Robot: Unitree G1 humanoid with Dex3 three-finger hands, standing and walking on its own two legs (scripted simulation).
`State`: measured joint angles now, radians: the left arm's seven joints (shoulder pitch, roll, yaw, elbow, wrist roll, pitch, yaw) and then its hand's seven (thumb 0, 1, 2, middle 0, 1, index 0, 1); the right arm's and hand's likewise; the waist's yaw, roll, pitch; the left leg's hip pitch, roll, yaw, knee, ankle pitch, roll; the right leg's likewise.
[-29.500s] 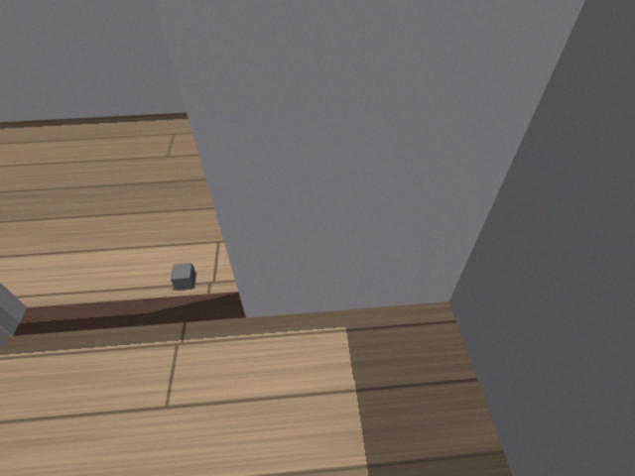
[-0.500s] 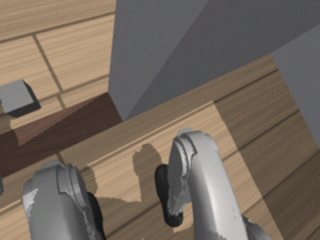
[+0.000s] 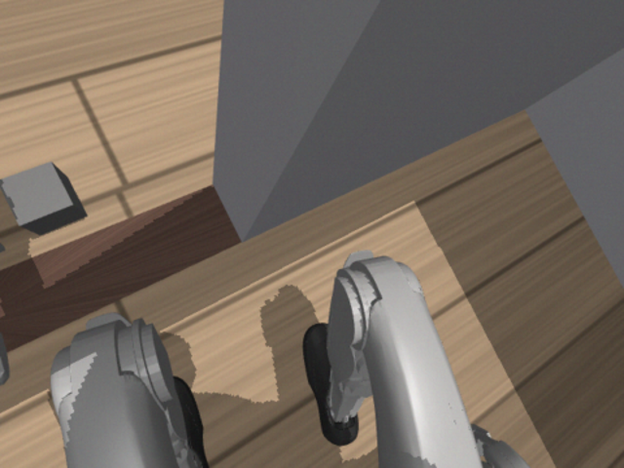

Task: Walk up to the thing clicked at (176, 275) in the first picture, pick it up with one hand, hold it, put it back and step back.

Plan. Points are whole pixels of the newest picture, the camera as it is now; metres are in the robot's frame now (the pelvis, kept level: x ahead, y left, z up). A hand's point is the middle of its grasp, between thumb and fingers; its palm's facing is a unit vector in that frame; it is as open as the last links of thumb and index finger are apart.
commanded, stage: rise first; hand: left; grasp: from above
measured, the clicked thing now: (45, 199) +0.51 +0.28 -0.29
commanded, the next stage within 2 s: approach in 0.66 s
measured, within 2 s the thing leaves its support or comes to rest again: neither
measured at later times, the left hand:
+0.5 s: hand out of the picture +0.47 +0.32 -0.16, palm faces -0.41 -0.15 -0.90, open 13.5 cm
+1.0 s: hand out of the picture +0.48 +0.31 -0.17, palm faces -0.40 -0.14 -0.91, open 13.8 cm
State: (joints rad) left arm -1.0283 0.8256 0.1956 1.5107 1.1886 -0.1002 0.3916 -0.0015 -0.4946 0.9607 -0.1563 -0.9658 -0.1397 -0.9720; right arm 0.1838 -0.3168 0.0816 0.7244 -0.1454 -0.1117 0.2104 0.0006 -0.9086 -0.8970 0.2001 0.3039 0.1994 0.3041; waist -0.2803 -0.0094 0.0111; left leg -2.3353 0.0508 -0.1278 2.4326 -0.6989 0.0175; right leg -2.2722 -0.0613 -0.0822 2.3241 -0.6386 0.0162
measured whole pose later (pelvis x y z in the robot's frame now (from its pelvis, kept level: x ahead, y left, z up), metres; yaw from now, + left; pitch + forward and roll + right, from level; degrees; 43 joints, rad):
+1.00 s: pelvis +0.00 +0.00 +0.00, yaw +1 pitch +34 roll -8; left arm -1.09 0.79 0.13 1.55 1.20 -0.09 0.42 0.00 -0.46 0.94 -0.21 -0.87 -0.18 -0.89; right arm 0.20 -0.31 0.08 0.74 -0.16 -0.14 0.22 0.00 -0.90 -0.89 0.20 0.30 0.20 0.30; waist -0.29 -0.02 0.00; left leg -2.34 0.04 -0.12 2.42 -0.69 0.01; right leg -2.28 -0.06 -0.07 2.32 -0.63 0.02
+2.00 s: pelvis -0.01 +0.00 -0.01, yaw -1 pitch +31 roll -9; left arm -1.18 0.91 0.17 1.76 1.28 -0.15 0.53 0.00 -0.52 0.99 -0.13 -0.92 -0.10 -0.94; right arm 0.18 -0.34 0.17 0.69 -0.20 -0.17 0.22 0.00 -0.89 -0.89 0.20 0.30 0.20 0.30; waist -0.38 -0.08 0.09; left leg -2.36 0.04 -0.16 2.47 -0.68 0.00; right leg -2.29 -0.05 -0.10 2.35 -0.61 0.01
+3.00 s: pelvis +0.00 +0.01 -0.02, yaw -6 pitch +29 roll -14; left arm -1.22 1.07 0.21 1.80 1.22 -0.07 0.60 0.00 -0.32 0.83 -0.30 -0.76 -0.27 -0.79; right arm 0.17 -0.37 0.29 0.64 -0.25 -0.28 0.30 0.00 -0.90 -0.90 0.20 0.30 0.20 0.30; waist -0.45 -0.13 0.21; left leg -2.36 0.06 -0.23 2.54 -0.72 0.02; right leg -2.26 -0.02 -0.16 2.34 -0.61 0.04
